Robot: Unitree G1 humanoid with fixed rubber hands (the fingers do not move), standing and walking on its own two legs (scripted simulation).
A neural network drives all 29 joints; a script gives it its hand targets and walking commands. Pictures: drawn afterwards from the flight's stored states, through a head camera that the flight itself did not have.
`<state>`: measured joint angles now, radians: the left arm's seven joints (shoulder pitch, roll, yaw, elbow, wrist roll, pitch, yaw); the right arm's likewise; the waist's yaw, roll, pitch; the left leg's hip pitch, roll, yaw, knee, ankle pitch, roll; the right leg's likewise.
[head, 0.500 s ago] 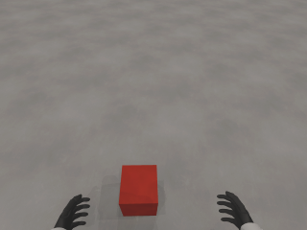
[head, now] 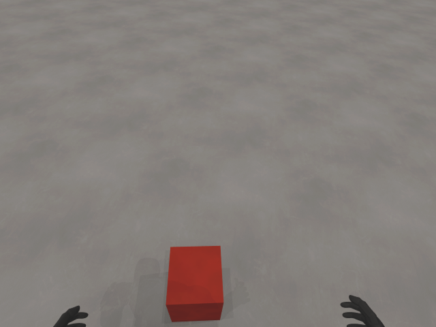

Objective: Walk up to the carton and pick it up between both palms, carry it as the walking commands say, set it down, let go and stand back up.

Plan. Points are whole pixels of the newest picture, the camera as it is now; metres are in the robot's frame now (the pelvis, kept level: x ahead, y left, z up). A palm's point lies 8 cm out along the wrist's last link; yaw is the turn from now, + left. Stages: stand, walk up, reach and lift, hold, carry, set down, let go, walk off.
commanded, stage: stand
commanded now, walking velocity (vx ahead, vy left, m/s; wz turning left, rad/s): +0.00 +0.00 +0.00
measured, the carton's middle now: (195, 284) +0.42 +0.06 -0.65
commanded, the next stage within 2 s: none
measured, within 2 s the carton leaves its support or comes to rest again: neither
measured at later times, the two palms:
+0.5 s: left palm out of the picture +0.10 +0.30 -0.09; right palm out of the picture +0.10 -0.30 -0.09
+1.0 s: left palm out of the picture +0.07 +0.31 -0.09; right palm out of the picture +0.07 -0.30 -0.09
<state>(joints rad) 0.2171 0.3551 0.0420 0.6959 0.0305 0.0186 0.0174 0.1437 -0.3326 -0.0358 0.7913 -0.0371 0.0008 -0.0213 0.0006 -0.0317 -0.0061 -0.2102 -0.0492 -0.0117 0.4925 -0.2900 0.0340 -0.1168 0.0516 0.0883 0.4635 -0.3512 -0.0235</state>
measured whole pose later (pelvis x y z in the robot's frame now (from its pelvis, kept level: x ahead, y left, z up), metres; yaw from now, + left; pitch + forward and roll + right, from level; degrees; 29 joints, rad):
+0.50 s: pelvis -0.01 +0.00 +0.01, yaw +0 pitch -1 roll +0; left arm 0.19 0.36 0.02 0.83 0.02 0.00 0.03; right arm 0.12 -0.35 -0.02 0.93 -0.03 -0.01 -0.02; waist 0.00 -0.02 0.00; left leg -0.15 -0.05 -0.01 0.42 -0.24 0.04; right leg -0.06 0.04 0.10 0.39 -0.31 -0.02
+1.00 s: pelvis -0.03 +0.00 +0.01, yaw +0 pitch -2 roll +0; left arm 0.17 0.38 0.01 0.94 0.02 -0.01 0.02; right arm 0.11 -0.37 -0.02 1.02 -0.02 -0.02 -0.01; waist 0.00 -0.02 0.01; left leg -0.13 -0.05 -0.01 0.35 -0.18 0.04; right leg -0.05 0.04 0.09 0.33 -0.25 -0.02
